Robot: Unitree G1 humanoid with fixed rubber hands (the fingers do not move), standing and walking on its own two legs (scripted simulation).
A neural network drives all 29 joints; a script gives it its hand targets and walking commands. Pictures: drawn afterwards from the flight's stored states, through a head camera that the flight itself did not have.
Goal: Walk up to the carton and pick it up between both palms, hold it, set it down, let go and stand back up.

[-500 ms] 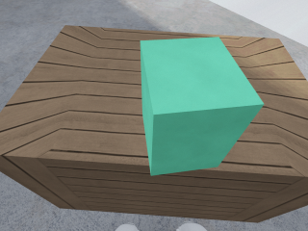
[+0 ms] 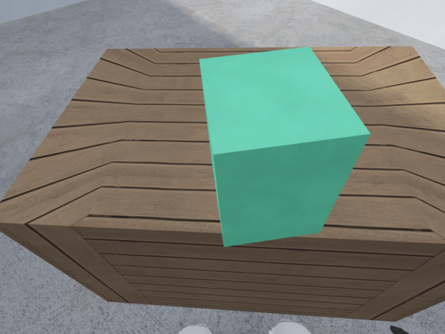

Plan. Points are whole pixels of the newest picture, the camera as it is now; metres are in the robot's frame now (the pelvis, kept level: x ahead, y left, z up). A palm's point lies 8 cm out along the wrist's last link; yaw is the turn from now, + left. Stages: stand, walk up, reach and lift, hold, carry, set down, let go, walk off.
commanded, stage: walk up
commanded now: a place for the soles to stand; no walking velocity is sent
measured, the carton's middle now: (264, 152) +0.41 -0.05 +0.10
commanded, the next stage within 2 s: stand in 1.32 s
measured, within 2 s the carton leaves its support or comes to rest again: neither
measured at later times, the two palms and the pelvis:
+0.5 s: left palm out of the picture +0.07 +0.31 -0.11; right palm out of the picture +0.10 -0.31 -0.11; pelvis +0.01 +0.00 +0.00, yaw +0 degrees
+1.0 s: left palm out of the picture +0.06 +0.31 -0.11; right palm out of the picture +0.09 -0.31 -0.11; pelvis -0.01 +0.00 +0.00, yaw +0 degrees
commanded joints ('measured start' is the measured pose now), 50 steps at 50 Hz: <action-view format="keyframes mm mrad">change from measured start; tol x16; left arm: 1 -128 257 72 -84 23 -20 7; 50 -184 316 96 -109 29 17 -6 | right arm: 1 109 -219 -51 6 -5 -23 -3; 7 -112 -237 -26 -77 2 -36 -17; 50 123 -208 -51 17 20 -9 -18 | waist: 1 -65 -131 -106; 4 5 71 -81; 37 -5 18 -130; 50 -63 -242 -79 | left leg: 1 105 46 -60 -223 -68 78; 4 -68 239 -460 -466 -114 184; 12 -3 52 -67 -180 125 50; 28 -71 93 -164 -323 -14 93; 36 -59 164 -234 -275 359 144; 46 -62 0 -49 -139 -180 65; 50 146 -15 101 166 -103 38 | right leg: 1 -97 -172 221 -273 -196 -92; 4 1 30 39 54 -190 -21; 12 109 -181 255 -272 92 -120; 21 132 -87 159 -224 -116 -75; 31 118 -96 159 -221 -23 -71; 34 124 -57 113 -65 239 -67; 50 -233 -311 377 -491 -285 -204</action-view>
